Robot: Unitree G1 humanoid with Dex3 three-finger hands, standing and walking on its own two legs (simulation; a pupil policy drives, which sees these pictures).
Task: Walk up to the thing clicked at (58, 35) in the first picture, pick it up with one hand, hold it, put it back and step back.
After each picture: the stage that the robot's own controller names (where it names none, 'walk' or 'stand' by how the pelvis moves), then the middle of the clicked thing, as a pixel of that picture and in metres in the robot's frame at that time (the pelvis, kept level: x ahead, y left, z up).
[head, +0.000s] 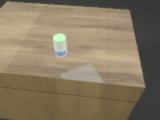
stand; (60, 45) +0.67 +0.11 -0.08
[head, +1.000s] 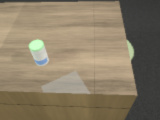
walk; (39, 53) +0.56 +0.23 -0.06
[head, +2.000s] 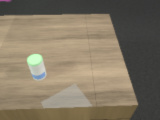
stand; (37, 67) +0.51 +0.21 -0.07
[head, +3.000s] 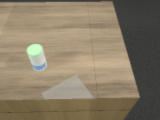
stand; (37, 58) +0.53 +0.20 -0.07
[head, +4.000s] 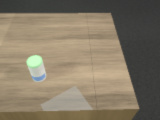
stand; (37, 69) +0.50 +0.21 -0.08
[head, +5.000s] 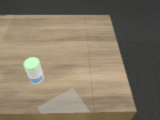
stand; (34, 71) +0.49 +0.22 -0.08
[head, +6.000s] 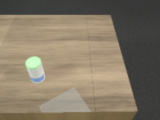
stand; (35, 70) +0.49 +0.21 -0.08
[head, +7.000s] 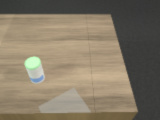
rise first; (35, 70) +0.49 +0.21 -0.08
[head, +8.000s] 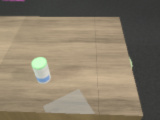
rise first; (41, 70) +0.49 +0.22 -0.07
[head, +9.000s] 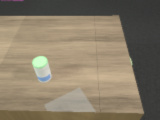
go down; (42, 69) +0.50 +0.21 -0.07
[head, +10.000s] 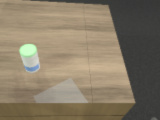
go down; (30, 58) +0.52 +0.19 -0.05
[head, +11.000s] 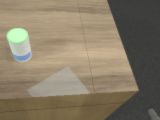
go down; (20, 46) +0.50 +0.19 +0.00
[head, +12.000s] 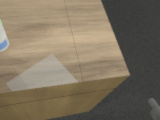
close in; out of the picture +0.51 +0.21 +0.03
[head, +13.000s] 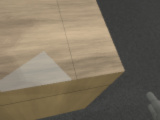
close; out of the picture +0.53 +0.24 +0.04
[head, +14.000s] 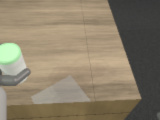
lift; (12, 64) +0.37 +0.20 +0.11
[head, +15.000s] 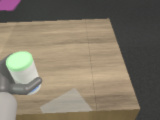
hold; (25, 74) +0.32 +0.17 +0.15
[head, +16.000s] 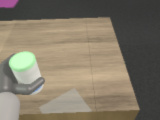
hold; (28, 74) +0.33 +0.16 +0.14
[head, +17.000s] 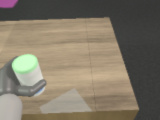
hold; (30, 76) +0.33 +0.16 +0.13
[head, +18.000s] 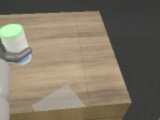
crouch; (16, 45) +0.43 +0.19 +0.15
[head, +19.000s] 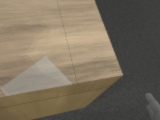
lower; out of the picture +0.50 +0.23 +0.02
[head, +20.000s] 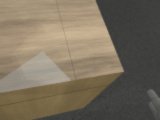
lower; out of the picture +0.51 +0.22 +0.04
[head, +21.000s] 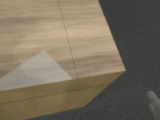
lower; out of the picture +0.51 +0.23 +0.04
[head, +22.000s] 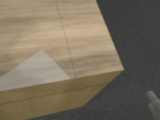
lower; out of the picture +0.51 +0.23 +0.04
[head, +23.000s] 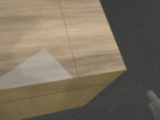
rest; out of the picture +0.52 +0.23 +0.04
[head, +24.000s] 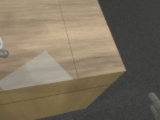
withdraw; out of the picture +0.51 +0.21 +0.04
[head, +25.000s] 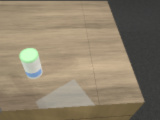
sink last; (31, 64) +0.47 +0.19 -0.02
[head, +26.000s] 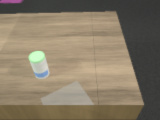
stand; (39, 65) +0.50 +0.21 -0.02
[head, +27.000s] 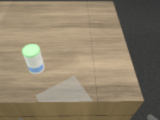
stand; (34, 59) +0.49 +0.20 -0.01
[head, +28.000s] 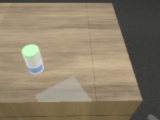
stand; (33, 59) +0.50 +0.21 -0.01
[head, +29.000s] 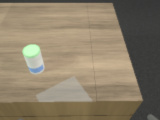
stand; (34, 59) +0.50 +0.20 -0.01
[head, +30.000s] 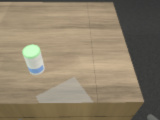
stand; (34, 60) +0.49 +0.20 -0.01
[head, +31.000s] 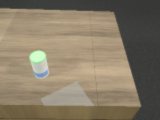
stand; (39, 65) +0.50 +0.19 -0.05
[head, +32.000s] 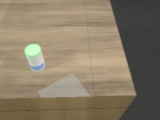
walk; (35, 58) +0.52 +0.21 -0.07
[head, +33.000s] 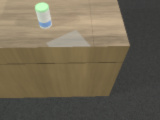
walk; (43, 16) +0.75 +0.20 -0.05
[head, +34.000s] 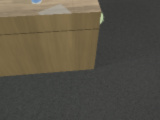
stand; out of the picture +1.07 +0.32 -0.05
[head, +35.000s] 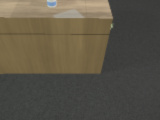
stand; out of the picture +1.11 +0.22 -0.07
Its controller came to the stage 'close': yes
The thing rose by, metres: 0.21
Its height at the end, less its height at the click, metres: +0.00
